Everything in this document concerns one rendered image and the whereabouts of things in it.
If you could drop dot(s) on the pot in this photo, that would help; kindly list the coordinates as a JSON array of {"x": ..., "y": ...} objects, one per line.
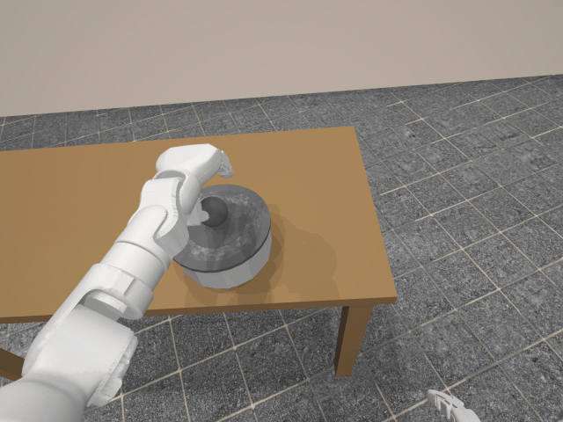
[{"x": 237, "y": 275}]

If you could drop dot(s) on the table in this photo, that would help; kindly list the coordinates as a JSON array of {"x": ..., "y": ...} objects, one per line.
[{"x": 61, "y": 210}]

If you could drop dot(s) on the robot left upper arm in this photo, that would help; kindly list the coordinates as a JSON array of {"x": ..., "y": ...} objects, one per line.
[{"x": 82, "y": 364}]

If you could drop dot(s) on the right robot hand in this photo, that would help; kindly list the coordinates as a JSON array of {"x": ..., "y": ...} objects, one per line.
[{"x": 451, "y": 407}]

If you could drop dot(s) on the left robot hand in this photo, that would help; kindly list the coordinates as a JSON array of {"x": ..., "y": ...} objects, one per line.
[{"x": 203, "y": 161}]

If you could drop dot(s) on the left robot forearm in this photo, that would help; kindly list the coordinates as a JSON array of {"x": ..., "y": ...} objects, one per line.
[{"x": 121, "y": 285}]

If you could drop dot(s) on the lid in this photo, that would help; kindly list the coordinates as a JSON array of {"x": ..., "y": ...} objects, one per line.
[{"x": 239, "y": 238}]

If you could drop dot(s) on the knob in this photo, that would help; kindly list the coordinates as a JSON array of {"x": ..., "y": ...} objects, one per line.
[{"x": 216, "y": 209}]

